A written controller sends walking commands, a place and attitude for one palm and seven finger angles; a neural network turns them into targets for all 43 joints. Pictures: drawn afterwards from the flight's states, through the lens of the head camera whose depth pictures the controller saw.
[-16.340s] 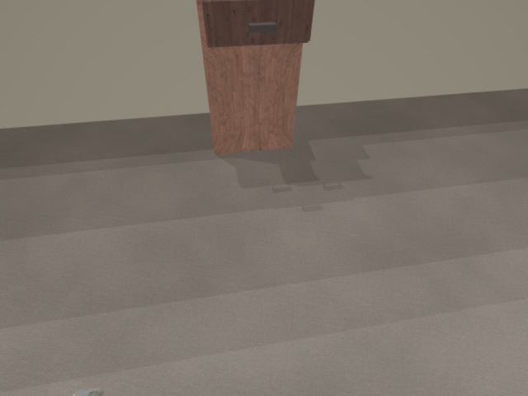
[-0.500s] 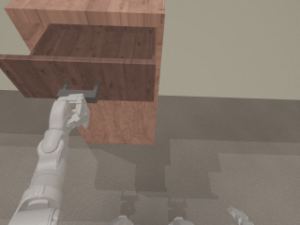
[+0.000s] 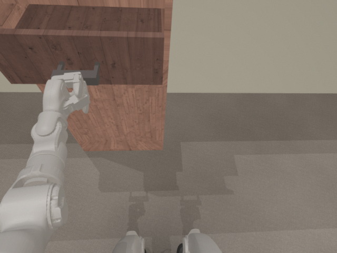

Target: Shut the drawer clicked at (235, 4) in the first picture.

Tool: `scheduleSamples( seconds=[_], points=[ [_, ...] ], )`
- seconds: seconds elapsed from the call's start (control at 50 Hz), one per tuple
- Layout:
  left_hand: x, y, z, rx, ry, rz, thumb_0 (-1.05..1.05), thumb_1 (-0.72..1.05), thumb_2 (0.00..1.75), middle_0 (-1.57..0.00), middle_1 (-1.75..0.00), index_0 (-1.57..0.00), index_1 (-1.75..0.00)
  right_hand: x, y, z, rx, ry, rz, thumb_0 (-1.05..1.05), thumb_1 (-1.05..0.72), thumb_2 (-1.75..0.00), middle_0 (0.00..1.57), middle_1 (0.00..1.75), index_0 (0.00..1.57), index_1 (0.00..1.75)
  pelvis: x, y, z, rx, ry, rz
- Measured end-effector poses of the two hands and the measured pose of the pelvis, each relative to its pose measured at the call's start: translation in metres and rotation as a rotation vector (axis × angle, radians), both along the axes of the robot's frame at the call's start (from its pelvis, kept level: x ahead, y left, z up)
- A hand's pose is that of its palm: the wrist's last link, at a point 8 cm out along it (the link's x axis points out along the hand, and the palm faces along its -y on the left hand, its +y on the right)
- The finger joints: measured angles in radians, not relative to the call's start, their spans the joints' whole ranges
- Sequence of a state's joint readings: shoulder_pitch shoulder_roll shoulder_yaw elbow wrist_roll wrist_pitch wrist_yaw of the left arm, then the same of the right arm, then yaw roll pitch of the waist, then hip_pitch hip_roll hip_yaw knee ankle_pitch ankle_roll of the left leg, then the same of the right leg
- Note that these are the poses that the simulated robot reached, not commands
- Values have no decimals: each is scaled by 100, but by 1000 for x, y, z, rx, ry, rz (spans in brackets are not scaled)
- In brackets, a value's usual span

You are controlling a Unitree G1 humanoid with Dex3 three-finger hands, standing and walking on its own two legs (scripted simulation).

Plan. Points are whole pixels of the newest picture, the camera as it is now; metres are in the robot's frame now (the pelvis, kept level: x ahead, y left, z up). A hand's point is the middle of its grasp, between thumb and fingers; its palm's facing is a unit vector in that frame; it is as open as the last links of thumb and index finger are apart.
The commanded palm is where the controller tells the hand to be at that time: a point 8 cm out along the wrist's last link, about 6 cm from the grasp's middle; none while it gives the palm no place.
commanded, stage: push the drawer shut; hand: left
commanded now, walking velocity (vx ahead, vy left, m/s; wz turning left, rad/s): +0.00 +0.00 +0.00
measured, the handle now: (77, 71) +0.54 +0.22 +0.08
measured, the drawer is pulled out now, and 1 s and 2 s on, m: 0.12 0.00 0.00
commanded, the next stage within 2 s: pull the fist back off the drawer in 1.28 s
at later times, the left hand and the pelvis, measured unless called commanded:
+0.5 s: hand (92, 77) +0.52 +0.18 +0.08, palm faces +0.02 -1.00 -0.02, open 3.2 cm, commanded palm +0.52 +0.22 +0.08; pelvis +0.01 +0.01 -0.01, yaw -1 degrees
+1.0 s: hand (95, 61) +0.58 +0.18 +0.08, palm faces +0.03 -1.00 -0.02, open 3.4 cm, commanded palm +0.58 +0.21 +0.08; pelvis +0.02 +0.00 -0.01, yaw -1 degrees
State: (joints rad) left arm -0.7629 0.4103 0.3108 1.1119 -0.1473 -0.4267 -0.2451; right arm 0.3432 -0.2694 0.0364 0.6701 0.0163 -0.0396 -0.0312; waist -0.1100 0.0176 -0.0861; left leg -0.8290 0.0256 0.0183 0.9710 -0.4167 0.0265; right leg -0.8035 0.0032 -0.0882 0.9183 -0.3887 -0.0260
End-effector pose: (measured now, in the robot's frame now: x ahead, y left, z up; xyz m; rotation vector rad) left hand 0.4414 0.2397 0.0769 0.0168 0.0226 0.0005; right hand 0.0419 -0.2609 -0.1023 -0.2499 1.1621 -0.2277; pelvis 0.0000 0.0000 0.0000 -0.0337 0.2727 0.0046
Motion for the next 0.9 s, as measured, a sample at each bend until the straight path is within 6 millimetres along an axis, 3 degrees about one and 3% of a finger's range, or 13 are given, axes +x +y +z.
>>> scheduleSamples(
  seconds=[0.26,0.68,0.9],
  points=[
    [33,-5,1,-3,1,15,1,81,94,-140,-160,-140,-160,-33,5,-2,-3,110,-37,0,-90,-90,21,30,20,30,3,7,-4,-8,44,-8],
    [79,-11,4,5,12,30,3,85,97,-140,-160,-140,-160,-44,10,-3,2,203,-57,0,-90,-90,21,30,20,30,14,8,-8,-18,100,-8],
    [102,-12,7,7,24,33,5,86,97,-140,-160,-140,-160,-58,9,0,-8,259,-82,0,-90,-90,21,30,20,30,17,5,-10,-24,126,-11]
  ],
)
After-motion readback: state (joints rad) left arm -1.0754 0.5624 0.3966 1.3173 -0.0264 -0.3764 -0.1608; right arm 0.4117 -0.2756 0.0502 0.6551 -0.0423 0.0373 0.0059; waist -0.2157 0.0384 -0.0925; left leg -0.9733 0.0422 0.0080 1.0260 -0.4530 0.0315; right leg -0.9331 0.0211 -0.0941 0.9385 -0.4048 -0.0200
